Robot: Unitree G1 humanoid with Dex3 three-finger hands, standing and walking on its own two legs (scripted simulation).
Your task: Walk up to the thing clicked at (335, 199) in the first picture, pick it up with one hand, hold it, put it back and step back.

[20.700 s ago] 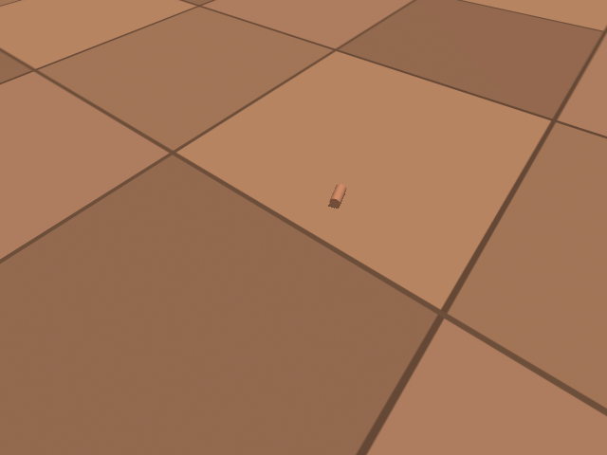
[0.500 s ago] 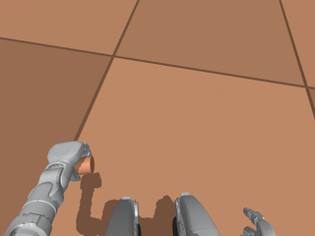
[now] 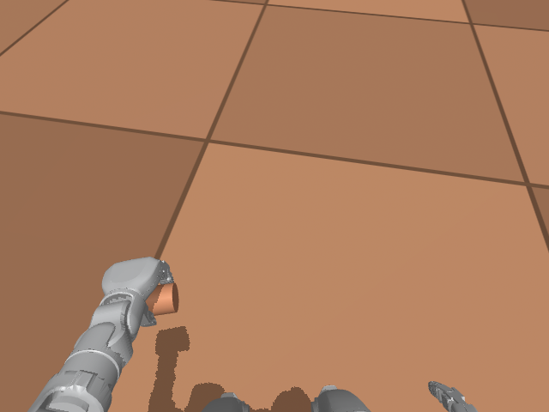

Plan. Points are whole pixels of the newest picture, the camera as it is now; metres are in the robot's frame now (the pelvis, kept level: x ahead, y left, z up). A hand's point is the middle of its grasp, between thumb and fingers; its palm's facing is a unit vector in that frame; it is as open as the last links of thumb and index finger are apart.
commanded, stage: hold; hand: left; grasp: from above
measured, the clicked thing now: (145, 301) +0.32 +0.23 -0.12
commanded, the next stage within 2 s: crouch in 2.00 s
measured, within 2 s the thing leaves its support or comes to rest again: neither
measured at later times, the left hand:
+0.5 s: hand (141, 283) +0.32 +0.22 -0.05, palm faces -0.46 -0.08 -0.88, open 8.0 cm
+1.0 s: hand (138, 288) +0.31 +0.21 -0.03, palm faces -0.47 -0.07 -0.88, open 8.0 cm
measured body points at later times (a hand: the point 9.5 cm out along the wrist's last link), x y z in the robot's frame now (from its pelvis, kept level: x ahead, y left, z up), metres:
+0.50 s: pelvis +0.02 -0.01 +0.02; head +0.05 -0.01 +0.47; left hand +0.34 +0.22 +0.00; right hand +0.12 -0.27 -0.09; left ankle +0.02 +0.10 -0.70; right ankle +0.03 -0.13 -0.70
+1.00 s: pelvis +0.01 -0.01 +0.03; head +0.03 -0.02 +0.48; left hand +0.33 +0.21 +0.02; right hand +0.13 -0.28 -0.08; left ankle +0.02 +0.10 -0.70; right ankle +0.03 -0.13 -0.70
